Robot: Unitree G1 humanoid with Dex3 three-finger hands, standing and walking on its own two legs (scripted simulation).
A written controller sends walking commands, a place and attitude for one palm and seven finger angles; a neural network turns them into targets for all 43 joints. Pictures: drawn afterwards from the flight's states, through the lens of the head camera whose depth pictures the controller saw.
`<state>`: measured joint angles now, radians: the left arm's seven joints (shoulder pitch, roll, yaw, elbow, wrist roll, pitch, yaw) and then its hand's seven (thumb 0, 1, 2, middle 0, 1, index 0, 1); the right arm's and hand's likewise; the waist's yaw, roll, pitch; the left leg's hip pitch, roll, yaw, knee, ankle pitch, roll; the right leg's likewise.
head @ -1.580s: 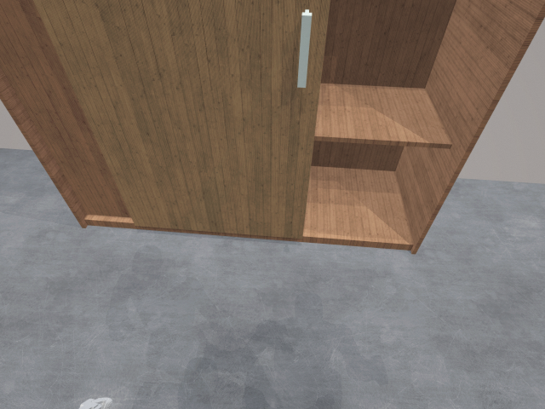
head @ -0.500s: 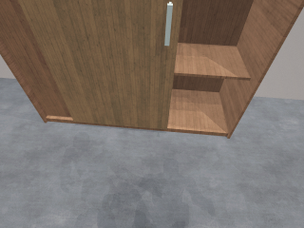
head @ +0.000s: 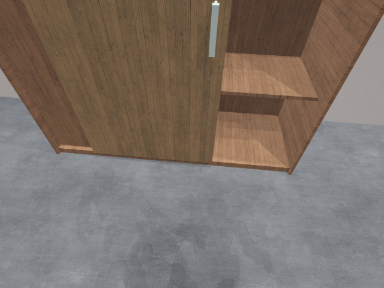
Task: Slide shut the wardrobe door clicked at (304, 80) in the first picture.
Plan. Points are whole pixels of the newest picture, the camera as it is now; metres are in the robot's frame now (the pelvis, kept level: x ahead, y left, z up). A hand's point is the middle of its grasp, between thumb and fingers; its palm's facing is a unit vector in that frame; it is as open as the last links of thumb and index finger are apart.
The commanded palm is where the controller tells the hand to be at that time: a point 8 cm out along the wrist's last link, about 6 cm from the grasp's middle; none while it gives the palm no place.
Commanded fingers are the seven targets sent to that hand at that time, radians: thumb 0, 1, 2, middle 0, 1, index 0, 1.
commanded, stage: take the last steps up to it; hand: left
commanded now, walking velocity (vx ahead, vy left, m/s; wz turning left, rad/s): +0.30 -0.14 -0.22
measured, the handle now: (213, 29) +0.95 -0.02 +0.12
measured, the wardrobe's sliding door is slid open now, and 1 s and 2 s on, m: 0.50 0.50 0.50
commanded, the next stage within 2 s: come to a stop and stand still in 1.22 s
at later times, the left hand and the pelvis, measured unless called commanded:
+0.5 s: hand out of the picture +0.04 +0.11 -0.17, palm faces +0.00 -0.98 -0.19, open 7.4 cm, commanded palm none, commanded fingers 0.00 0.90 0.90 -0.20 -0.30 -0.20 -0.30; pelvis +0.10 -0.07 -0.01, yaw -4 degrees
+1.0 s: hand (163, 232) +0.30 +0.10 -0.19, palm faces -0.02 -0.99 -0.14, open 7.4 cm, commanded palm none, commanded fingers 0.00 0.90 0.90 -0.20 -0.30 -0.20 -0.30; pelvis +0.31 -0.06 -0.01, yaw -6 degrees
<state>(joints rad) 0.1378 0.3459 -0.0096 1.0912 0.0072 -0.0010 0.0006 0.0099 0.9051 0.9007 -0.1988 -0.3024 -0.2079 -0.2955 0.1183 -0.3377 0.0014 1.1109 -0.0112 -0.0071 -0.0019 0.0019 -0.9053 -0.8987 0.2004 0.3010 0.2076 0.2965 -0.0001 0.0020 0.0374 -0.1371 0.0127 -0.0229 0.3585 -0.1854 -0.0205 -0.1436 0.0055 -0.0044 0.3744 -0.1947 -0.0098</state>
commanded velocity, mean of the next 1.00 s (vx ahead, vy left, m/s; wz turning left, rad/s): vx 0.30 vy -0.08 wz -0.05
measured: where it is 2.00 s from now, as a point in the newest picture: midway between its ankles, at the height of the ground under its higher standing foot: (216, 253)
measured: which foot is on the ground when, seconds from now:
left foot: down 0.00-0.32, up 0.34-0.80, down 0.82-1.00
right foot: down 0.00-0.82, up 0.84-1.00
